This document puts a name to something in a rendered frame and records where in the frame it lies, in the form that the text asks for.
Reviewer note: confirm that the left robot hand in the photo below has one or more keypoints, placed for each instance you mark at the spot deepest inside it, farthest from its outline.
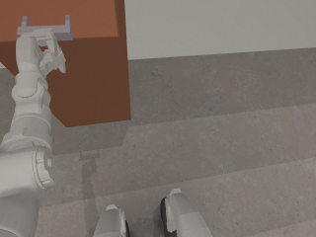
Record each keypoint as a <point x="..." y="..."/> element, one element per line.
<point x="29" y="56"/>

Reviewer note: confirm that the right robot foot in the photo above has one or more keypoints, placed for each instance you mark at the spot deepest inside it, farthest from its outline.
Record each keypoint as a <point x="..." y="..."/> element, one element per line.
<point x="164" y="219"/>

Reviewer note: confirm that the cabinet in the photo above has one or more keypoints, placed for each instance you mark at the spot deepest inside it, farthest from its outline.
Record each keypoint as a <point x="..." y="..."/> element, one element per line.
<point x="95" y="86"/>

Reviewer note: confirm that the robot left forearm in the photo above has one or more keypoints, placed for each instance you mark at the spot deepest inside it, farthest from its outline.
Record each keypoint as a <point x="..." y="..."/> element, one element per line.
<point x="31" y="123"/>

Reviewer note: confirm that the right robot thigh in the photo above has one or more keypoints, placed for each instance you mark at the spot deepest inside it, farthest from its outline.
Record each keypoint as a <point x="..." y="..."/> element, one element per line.
<point x="188" y="220"/>

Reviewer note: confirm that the drawer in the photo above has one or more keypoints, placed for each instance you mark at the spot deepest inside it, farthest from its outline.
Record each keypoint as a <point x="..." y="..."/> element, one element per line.
<point x="88" y="18"/>

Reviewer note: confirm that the left robot upper arm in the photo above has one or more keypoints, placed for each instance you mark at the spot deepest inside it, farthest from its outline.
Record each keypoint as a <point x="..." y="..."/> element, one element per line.
<point x="25" y="176"/>

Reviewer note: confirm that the handle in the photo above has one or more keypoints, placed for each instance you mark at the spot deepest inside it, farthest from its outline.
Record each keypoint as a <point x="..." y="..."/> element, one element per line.
<point x="62" y="32"/>

